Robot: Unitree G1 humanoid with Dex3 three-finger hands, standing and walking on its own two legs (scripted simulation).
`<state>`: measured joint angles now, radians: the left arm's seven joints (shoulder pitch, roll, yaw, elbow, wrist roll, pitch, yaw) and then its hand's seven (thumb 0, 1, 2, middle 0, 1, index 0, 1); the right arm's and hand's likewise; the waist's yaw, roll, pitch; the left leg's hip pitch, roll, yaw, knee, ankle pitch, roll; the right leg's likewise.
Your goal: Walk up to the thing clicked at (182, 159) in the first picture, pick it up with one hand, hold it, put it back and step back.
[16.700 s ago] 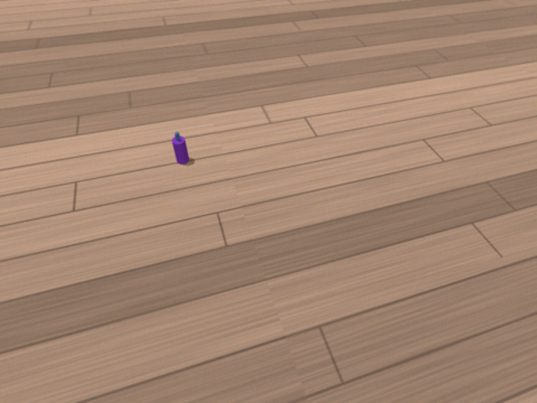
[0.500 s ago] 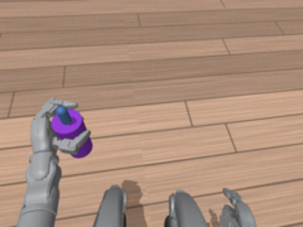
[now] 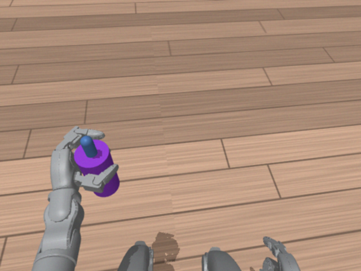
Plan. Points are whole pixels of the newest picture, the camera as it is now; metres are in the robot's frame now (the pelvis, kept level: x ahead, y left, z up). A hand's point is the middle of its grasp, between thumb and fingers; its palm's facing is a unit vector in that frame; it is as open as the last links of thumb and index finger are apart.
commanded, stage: lift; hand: left
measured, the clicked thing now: (97, 164) +0.33 +0.19 +0.02
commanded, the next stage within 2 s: hold in 0.52 s
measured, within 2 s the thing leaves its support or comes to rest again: neither
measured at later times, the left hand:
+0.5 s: hand (96, 149) +0.35 +0.18 +0.07, palm faces +0.20 -0.98 -0.01, open 9.7 cm
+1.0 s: hand (96, 144) +0.35 +0.17 +0.08, palm faces +0.19 -0.98 +0.00, open 9.6 cm
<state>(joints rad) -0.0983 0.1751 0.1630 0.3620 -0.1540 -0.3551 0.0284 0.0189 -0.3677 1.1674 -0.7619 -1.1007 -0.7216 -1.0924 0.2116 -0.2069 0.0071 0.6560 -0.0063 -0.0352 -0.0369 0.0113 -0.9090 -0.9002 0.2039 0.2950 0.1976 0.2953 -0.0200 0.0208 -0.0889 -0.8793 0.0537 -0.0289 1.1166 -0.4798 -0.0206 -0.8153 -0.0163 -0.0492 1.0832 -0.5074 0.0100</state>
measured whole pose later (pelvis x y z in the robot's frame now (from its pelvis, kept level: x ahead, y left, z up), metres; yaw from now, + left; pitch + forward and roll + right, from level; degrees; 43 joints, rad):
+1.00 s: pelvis +0.01 +0.00 +0.04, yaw +0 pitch +7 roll -1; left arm -0.11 0.15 0.14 0.40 -0.14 -0.35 0.05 0.02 -0.35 1.15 -0.76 -1.09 -0.72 -1.08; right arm 0.22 -0.21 -0.01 0.69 -0.01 -0.01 -0.04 0.01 -0.91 -0.90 0.20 0.30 0.20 0.30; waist -0.02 0.01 -0.03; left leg -0.60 0.05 -0.01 0.89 -0.41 -0.02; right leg -0.55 -0.02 -0.04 0.86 -0.43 0.01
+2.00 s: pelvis +0.01 +0.00 +0.05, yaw +0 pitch +5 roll -1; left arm -0.11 0.15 0.14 0.42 -0.14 -0.36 0.05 0.01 -0.34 1.14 -0.76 -1.09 -0.72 -1.08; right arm 0.22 -0.21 -0.01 0.69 -0.01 -0.01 -0.02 0.01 -0.90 -0.91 0.20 0.30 0.20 0.30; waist -0.01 0.01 -0.02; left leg -0.54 0.05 -0.01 0.83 -0.38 -0.02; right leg -0.49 -0.02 -0.04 0.80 -0.40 0.01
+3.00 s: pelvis +0.01 +0.01 +0.05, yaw +0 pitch +5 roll -2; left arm -0.12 0.15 0.13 0.42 -0.13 -0.35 0.06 0.01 -0.34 1.14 -0.76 -1.09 -0.72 -1.07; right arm 0.21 -0.20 0.00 0.67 -0.01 -0.03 -0.03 0.01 -0.90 -0.91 0.20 0.30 0.20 0.30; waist -0.01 0.01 -0.02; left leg -0.55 0.04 -0.01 0.84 -0.38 -0.01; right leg -0.49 -0.02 -0.04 0.80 -0.39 0.02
